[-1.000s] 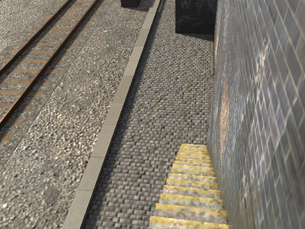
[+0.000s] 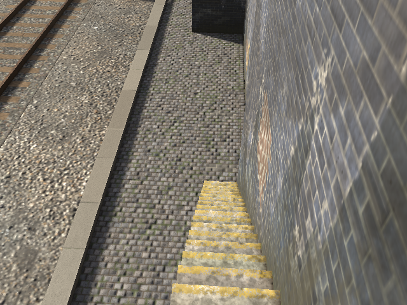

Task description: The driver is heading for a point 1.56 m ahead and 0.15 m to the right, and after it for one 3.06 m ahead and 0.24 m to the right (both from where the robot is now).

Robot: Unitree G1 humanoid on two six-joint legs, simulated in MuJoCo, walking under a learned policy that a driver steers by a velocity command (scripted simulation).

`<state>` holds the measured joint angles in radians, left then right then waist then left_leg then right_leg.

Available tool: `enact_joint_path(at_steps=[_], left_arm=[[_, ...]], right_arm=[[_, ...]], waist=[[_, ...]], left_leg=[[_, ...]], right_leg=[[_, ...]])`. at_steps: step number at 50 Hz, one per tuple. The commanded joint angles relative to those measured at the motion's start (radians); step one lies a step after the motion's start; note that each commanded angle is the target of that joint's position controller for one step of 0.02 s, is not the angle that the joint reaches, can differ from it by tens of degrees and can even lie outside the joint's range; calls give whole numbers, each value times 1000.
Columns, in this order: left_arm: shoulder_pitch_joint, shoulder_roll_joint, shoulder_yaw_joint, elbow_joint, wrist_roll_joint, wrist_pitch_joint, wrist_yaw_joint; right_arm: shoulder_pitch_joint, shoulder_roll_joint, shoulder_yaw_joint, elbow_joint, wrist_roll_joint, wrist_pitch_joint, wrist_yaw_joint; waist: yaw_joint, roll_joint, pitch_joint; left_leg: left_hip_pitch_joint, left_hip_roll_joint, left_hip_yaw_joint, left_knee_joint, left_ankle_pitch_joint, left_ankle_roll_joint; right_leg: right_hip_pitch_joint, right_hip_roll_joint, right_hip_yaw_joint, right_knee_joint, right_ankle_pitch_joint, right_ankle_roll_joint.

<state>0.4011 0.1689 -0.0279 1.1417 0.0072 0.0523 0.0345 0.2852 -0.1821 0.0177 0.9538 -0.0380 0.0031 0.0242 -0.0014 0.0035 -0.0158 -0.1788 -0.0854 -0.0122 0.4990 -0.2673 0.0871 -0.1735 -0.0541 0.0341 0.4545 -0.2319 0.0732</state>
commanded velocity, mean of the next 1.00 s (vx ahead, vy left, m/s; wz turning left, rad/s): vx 0.28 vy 0.00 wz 0.00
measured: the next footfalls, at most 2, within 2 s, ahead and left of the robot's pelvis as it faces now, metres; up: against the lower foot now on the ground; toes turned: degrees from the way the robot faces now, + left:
right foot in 0.90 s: +0.27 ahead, -0.12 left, -0.20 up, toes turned -7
left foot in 1.04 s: +0.21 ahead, +0.11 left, -0.06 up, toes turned -10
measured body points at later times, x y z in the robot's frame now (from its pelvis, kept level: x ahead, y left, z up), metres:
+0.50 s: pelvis +0.05 -0.02 -0.03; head +0.02 -0.02 +0.42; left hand -0.04 +0.24 -0.17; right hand +0.13 -0.24 -0.17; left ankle +0.02 +0.07 -0.73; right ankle +0.00 -0.16 -0.74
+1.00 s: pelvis +0.25 -0.06 -0.21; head +0.25 -0.10 +0.24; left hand +0.20 +0.20 -0.34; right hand +0.22 -0.31 -0.38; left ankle +0.17 +0.09 -0.74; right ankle +0.23 -0.11 -0.94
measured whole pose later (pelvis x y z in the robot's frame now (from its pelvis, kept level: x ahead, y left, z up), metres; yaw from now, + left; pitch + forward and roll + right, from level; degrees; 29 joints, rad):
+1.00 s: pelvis +0.25 -0.06 -0.21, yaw -6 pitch -3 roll +3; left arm 0.47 0.19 0.03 1.13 -0.02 -0.07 0.03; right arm 0.31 -0.24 -0.03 1.09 -0.08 0.04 -0.03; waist -0.01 0.02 0.04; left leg -0.49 -0.10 -0.07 1.65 -0.64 0.04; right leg -0.19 0.04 -0.03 0.58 -0.35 -0.10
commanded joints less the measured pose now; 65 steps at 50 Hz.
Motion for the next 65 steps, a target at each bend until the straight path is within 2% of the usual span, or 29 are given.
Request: enact_joint_path(at_steps=[1,7,13,16,18,22,25,27,28,30,33,37,39,41,44,45,46,47,48,49,50,51,52,55,56,57,59,61,65], left_arm=[[75,68,8,-10,0,0,2],[73,67,11,-13,-2,-6,4],[70,90,36,-49,-1,-41,-6],[170,105,42,-38,-2,-55,8],[232,200,75,-23,-33,-65,17],[28,219,105,-75,-47,-66,27],[-95,194,104,-120,-42,-82,24],[-164,160,116,-159,-16,-105,-2],[-172,161,117,-196,6,-113,-4],[-170,207,135,-156,7,-104,7],[-115,123,131,-127,7,-75,13],[-129,42,100,-143,11,-57,-20],[-10,73,109,-87,-15,-51,-19],[65,127,111,-61,-4,-45,-1],[366,261,160,-4,18,-35,7],[437,262,159,10,23,-52,8],[348,317,133,18,8,-103,-11],[231,230,95,-8,-15,-151,-32],[168,122,74,-58,-40,-163,-21],[103,109,54,-81,-53,-167,-1],[122,106,46,-56,-63,-167,30],[48,116,30,-65,-76,-161,60],[108,89,19,-56,-77,-145,55],[278,155,35,-29,-80,-157,62],[307,169,37,-20,-70,-164,66],[249,78,7,-18,-59,-163,69],[256,46,-13,1,-54,-182,62],[148,56,-16,-40,-47,-160,44],[212,61,-14,-8,-45,-109,55]], right_arm=[[22,-28,13,-35,1,-7,18],[2,-36,15,-42,-7,1,14],[-49,-146,-36,-73,-8,26,1],[-115,-99,-29,-97,1,44,-9],[-64,-50,-18,-93,-17,27,-2],[-14,-8,-4,-54,-32,1,13],[145,5,3,-1,-28,-28,8],[375,-168,-48,72,-39,-58,-2],[424,-312,-100,90,-10,-66,-14],[340,-228,-95,68,-24,-78,-13],[197,-80,-52,65,-23,-108,-27],[63,-83,-47,81,43,-129,-37],[82,-105,-53,121,26,-110,-33],[113,-99,-51,135,7,-86,-32],[10,-170,-69,141,-31,-47,-23],[-54,-188,-83,146,-4,-33,-27],[76,-100,-64,99,-30,-18,-17],[317,-7,-43,126,-16,14,-36],[345,-44,-48,191,-32,57,-62],[299,-71,-48,168,-45,84,-70],[204,-99,-53,129,-73,99,-81],[129,-85,-40,78,-46,109,-72],[80,-123,-46,89,-28,121,-75],[32,-83,-44,84,-22,131,-56],[-7,-52,-35,54,-15,123,-58],[-122,-27,-22,14,16,117,-70],[-188,15,-1,-10,32,97,-56],[17,-7,-5,84,51,54,-47],[-83,-30,0,45,44,2,-40]], waist=[[1,27,114],[11,57,116],[24,127,121],[85,-21,160],[82,-227,183],[5,-151,112],[-114,-92,72],[-174,197,90],[-156,262,131],[-90,86,208],[8,29,225],[79,-36,119],[79,15,61],[58,66,65],[199,112,69],[276,47,123],[69,-140,132],[-101,-149,31],[-95,-32,48],[-116,-43,68],[-95,-118,76],[-99,-269,34],[-88,-42,101],[-29,9,173],[-3,-109,192],[27,-237,148],[73,-322,87],[8,-347,16],[62,-30,10]], left_leg=[[-149,152,-128,-168,25,-11],[-179,144,-138,-212,-159,-12],[-259,170,-217,-171,-432,53],[-400,91,-117,62,-401,34],[-516,-4,64,459,-353,-32],[-141,108,6,440,-131,-14],[72,75,-5,271,-308,0],[306,225,-331,30,32,67],[276,381,-672,-79,3,129],[163,413,-618,-85,-15,191],[-76,279,-308,44,-66,140],[-471,149,-48,142,-173,50],[-526,123,26,286,-134,41],[-354,104,37,459,-50,8],[-341,104,-38,957,237,15],[-362,-13,0,1310,79,-14],[-650,-101,24,1423,-651,-36],[-659,-25,-94,1340,-596,-14],[-562,-8,-114,1224,-480,-35],[-493,23,-145,1038,-269,-46],[-535,41,-171,974,-163,-50],[-510,80,-138,913,-156,-75],[-446,60,-182,743,12,-86],[-386,22,-220,490,100,-131],[-385,12,-180,426,29,-135],[-319,16,-104,284,3,-141],[-186,1,-33,242,47,-151],[-22,72,-74,201,170,-120],[58,145,-103,10,585,-81]], right_leg=[[21,-19,-7,-39,26,-51],[23,1,-29,-41,-43,-56],[-83,57,-99,244,-151,-129],[-35,33,-3,100,-254,-158],[-61,-215,431,-175,-536,-309],[-309,-221,364,-107,-346,-331],[-496,-82,158,140,-358,-244],[-717,86,-75,725,-247,-179],[-896,74,23,794,-285,-162],[-884,-1,78,825,-141,-111],[-719,-8,136,636,237,-69],[-122,81,-19,268,786,-66],[116,110,-81,304,916,-66],[86,98,-77,196,819,-59],[273,-21,15,-25,642,-79],[301,-115,87,-306,730,-142],[489,-180,81,15,1313,-55],[467,-304,184,189,1557,-132],[296,-331,226,163,1491,-134],[116,-287,202,144,1208,-160],[73,-303,220,182,1178,-178],[-26,-353,305,158,1038,-258],[-89,-217,116,99,1003,-152],[-19,-164,108,53,1029,75],[25,-178,118,89,1210,84],[53,-148,85,66,1240,44],[19,-92,29,55,1114,14],[-34,-114,42,80,1152,-8],[34,-116,23,-5,854,4]])
Velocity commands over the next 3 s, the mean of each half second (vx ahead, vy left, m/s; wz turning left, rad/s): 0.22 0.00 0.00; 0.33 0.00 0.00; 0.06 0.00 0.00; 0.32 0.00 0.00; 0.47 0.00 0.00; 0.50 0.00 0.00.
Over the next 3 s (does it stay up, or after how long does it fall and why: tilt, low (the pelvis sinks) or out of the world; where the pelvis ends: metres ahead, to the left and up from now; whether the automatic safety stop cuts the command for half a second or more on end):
stays up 1.18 -0.05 -0.95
